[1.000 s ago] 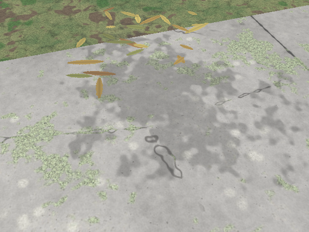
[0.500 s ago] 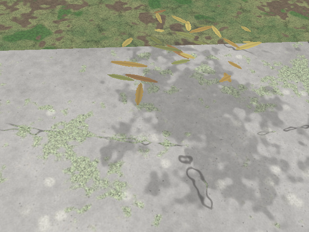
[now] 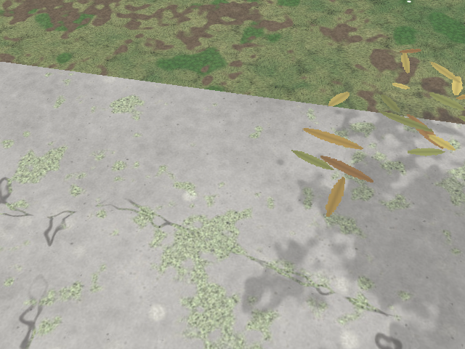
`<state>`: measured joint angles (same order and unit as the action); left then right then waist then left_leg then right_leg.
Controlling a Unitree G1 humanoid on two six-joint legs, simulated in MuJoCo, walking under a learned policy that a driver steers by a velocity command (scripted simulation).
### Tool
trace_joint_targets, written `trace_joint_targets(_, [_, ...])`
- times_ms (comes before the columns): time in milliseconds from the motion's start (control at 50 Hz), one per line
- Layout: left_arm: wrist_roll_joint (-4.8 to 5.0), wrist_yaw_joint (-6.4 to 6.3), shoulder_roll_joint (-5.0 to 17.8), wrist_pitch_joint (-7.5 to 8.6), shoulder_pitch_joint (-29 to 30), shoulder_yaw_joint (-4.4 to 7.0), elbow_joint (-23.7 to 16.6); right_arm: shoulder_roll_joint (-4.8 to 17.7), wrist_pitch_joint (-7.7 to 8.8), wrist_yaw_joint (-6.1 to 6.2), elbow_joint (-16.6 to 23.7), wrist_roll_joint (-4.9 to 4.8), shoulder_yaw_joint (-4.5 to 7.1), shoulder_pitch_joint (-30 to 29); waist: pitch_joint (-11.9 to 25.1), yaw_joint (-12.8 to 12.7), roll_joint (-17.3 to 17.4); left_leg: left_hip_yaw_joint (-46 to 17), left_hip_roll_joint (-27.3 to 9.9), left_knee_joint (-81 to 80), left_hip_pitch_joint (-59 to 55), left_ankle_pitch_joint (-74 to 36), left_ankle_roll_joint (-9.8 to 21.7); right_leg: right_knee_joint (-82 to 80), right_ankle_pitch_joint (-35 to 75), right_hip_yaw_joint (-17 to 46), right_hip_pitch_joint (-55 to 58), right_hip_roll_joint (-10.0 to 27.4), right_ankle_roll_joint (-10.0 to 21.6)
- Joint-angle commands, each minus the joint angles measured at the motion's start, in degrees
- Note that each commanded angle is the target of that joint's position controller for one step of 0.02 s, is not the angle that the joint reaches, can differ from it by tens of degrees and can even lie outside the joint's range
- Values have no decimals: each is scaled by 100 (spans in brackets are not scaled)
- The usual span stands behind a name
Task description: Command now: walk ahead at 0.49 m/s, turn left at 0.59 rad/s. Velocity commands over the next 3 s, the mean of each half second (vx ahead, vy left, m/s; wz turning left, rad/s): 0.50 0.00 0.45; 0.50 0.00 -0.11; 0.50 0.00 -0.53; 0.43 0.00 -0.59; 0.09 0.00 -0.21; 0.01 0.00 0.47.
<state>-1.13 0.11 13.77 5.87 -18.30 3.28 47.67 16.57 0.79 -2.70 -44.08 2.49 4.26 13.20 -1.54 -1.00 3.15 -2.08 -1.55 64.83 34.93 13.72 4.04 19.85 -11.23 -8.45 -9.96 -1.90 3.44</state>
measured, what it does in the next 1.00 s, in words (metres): walks ahead: left foot, then right foot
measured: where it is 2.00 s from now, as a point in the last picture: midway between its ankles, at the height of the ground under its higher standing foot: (235, 191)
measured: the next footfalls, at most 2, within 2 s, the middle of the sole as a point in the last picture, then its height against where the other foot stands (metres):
left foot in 0.30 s outside the picture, level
right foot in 0.86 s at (245, 292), level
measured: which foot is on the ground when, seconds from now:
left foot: up 0.00-0.28, down 0.30-0.88, up 0.90-1.00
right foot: down 0.00-0.30, up 0.32-0.84, down 0.86-1.00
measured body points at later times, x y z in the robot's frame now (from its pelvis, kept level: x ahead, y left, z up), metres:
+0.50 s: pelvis +0.27 +0.07 +0.00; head +0.30 +0.09 +0.45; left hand +0.29 +0.34 -0.14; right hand +0.39 -0.17 -0.13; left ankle +0.27 +0.12 -0.74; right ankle +0.29 -0.08 -0.66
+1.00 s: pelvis +0.56 +0.07 -0.01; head +0.59 +0.06 +0.44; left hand +0.60 +0.35 -0.13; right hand +0.65 -0.18 -0.15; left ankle +0.46 +0.19 -0.65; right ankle +0.61 +0.03 -0.74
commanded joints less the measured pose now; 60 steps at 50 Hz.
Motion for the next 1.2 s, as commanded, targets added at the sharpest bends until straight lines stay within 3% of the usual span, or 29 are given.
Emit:
trace_joint_targets(20, [9, 25, 433, 136, -101, 61, -200, 1, -8, -91, 413, 1, -50, -105, -80, 134, -665, -155, -274, -216, 680, -600, -64, -1187, 1234, 982, 247, 1673, 662])
trace_joint_targets(120, [15, -2, 572, 94, -415, 64, -29, -143, 52, -202, 744, -46, -178, -1178, -264, -98, -700, 442, -209, -1906, 283, -1503, -16, -1099, 1811, 91, 368, 1483, 445])
trace_joint_targets(200, [0, -94, 773, -35, -811, 97, 179, -88, 50, -223, 950, -9, -191, -1680, -391, -242, -708, 820, -54, -2712, 107, -837, 199, -777, 2510, -162, 1156, 1700, 383])
trace_joint_targets(240, [-5, -137, 904, -128, -937, 107, 294, -34, 51, -165, 919, 36, -159, -1508, -190, -128, -821, 1023, 305, -2968, -468, -187, 405, -50, 4252, -358, 1438, 1758, 329])
trace_joint_targets(260, [-14, -149, 986, -182, -987, 111, 351, 37, 74, -129, 802, 51, -117, -1101, 62, 60, -881, 1047, 533, -3107, -1007, 57, 538, 625, 4992, -422, 1490, 1777, 324])
trace_joint_targets(280, [7, -152, 1023, -230, -966, 99, 359, 158, 130, -76, 529, 86, -42, -282, 510, 423, -786, 1010, 739, -3506, -2060, -70, 693, 1659, 4977, -548, 1208, 1719, 264])
trace_joint_targets(300, [12, -140, 925, -231, -903, 51, 251, 459, 176, 16, 192, 158, 85, 737, 1120, 854, -491, 314, 303, -3645, -3654, 27, 925, 3053, 3674, -582, 144, 1586, 147])
trace_joint_targets(320, [125, 5, 225, -187, -1136, -134, -173, 1092, 187, 116, 178, 145, 226, 1041, 1928, 664, 949, -2613, -1692, -3810, -5794, 343, 1663, 5219, -942, -568, -2398, 783, -183])
trace_joint_targets(340, [97, -2, 762, -166, -641, 22, -236, 1091, 111, 192, 196, -59, 242, 1390, 2281, 910, 433, -4008, -2158, -4605, -5755, -268, 1852, 6149, -1880, 441, -3004, 277, -242])
trace_joint_targets(360, [135, 9, 764, -133, -46, 32, -412, 985, 95, 259, 78, -94, 217, 1047, 1391, 791, 70, -2774, -1852, -4604, -5214, -1105, 1646, 6072, -1190, 775, -3431, 617, -177])
trace_joint_targets(380, [147, 16, 616, -73, 30, -38, -397, 702, 142, 267, 25, -137, 146, 740, 829, 557, -111, -2130, -1622, -4698, -4335, -1809, 1454, 5576, -845, 805, -3187, 777, -145])
trace_joint_targets(400, [80, 26, 558, -105, -57, -39, -294, 483, 195, 259, -8, -143, 76, 495, 506, 284, -314, -1636, -1330, -4833, -3701, -2162, 1198, 5098, -742, 847, -2826, 921, -149])
trace_joint_targets(420, [-30, 45, 508, -210, -284, -47, -208, 313, 240, 252, -33, -172, 11, 305, 388, 42, -247, -1277, -1107, -5004, -3201, -2260, 1064, 4814, -717, 872, -2411, 969, -191])
trace_joint_targets(460, [-116, 108, 419, -382, -476, -42, -76, 207, 357, 215, -112, -191, -41, 318, 342, -98, -171, -981, -914, -5260, -2817, -2408, 1034, 4552, -646, 803, -2057, 920, -241])
trace_joint_targets(560, [-104, 177, 363, -444, 532, -27, -341, 345, 433, 193, -443, -227, -19, 794, -191, 64, -87, -615, -729, -5758, -2806, -2047, 961, 3512, 434, 707, -2799, 993, -377])
trace_joint_targets(660, [-55, 190, 296, -404, 1484, -81, -599, 354, 461, 214, -714, -203, -55, 1286, -342, 350, 0, -407, -748, -5732, -3337, -2277, 824, 2294, 1202, 592, -2909, 814, -305])
trace_joint_targets(760, [-28, 224, 353, -357, 1869, -87, -750, 428, 458, 323, -958, -92, -70, 1441, -538, 382, 12, -20, -1063, -5577, -4049, -2861, 685, 1568, 783, 462, -2697, 539, 100])
trace_joint_targets(800, [-26, 194, 396, -331, 1507, -47, -655, 521, 459, 374, -995, -63, -64, 1265, -340, 167, 64, 266, -1086, -4964, -4192, -4415, 540, 1380, 298, 296, -2012, 208, 343])
trace_joint_targets(840, [-63, 127, 558, -264, 157, 74, -203, 640, 401, 395, -1018, -39, -43, 1135, 426, -425, -10, 635, -874, -3092, -4079, -5461, 342, 949, 185, 99, -472, -254, 604])
trace_joint_targets(860, [-167, 77, 876, -224, -782, 192, 49, 585, 409, 411, -909, -65, -84, 1136, 997, -766, -236, 787, -713, -1586, -2999, -4155, 215, 895, -13, 939, 989, 361, 887])
trace_joint_targets(880, [-208, 39, 1648, -231, -1241, 411, 86, 99, 445, 316, -699, -266, -184, 1642, 1694, -566, -1641, 960, 383, 874, -769, -710, -116, 458, -358, 4030, 2707, 2042, 1864])
trace_joint_targets(900, [54, 112, 1401, -293, -856, 360, 117, 399, 497, 288, -686, -98, -108, 1363, 1755, -412, -1214, -12, 556, 1449, 95, 1315, -57, -371, -310, 5285, 2721, 2152, 1899])
trace_joint_targets(920, [104, 117, 1243, -317, -291, 320, 22, 453, 540, 250, -493, -100, -99, 799, 819, -223, -865, -174, 159, 1404, 464, 797, -25, -388, -409, 4297, 1907, 1994, 1712])
trace_joint_targets(940, [80, 124, 921, -318, 6, 248, -33, 437, 598, 231, -412, -110, -124, 514, 381, -135, -376, -115, -80, 1011, 341, 356, -44, -522, 118, 3668, 1150, 1796, 1538])
trace_joint_targets(960, [83, 111, 790, -303, 128, 209, -26, 353, 565, 229, -375, -79, -130, 415, 111, 31, -259, -108, -233, 622, 109, 253, -93, -609, 634, 3213, 601, 1519, 1356])
trace_joint_targets(1000, [119, 85, 655, -242, 164, 156, 33, 214, 362, 217, -344, 32, -170, 534, 110, 271, -448, -53, -341, 137, -421, 207, -283, -754, 1256, 2616, -20, 1135, 1180])
trace_joint_targets(1040, [135, 77, 787, -172, -20, 195, 85, 133, 233, 201, -258, 49, -193, 429, 127, 289, -502, 66, -333, -171, -394, 89, -441, -835, 1538, 2389, -204, 974, 1226])
trace_joint_targets(1120, [145, 49, 858, -197, -478, 221, 155, 162, 181, 186, 132, 24, -201, -621, -161, 0, -575, 172, -360, -1296, 222, -772, -688, -1000, 1389, 2406, -100, 808, 1084])
trace_joint_targets(1200, [126, 12, 884, -235, -890, 238, 189, 122, 210, 144, 389, -30, -250, -1368, -92, -313, -673, 148, -188, -2233, 346, -1376, -722, -726, 1743, 2515, 450, 745, 905])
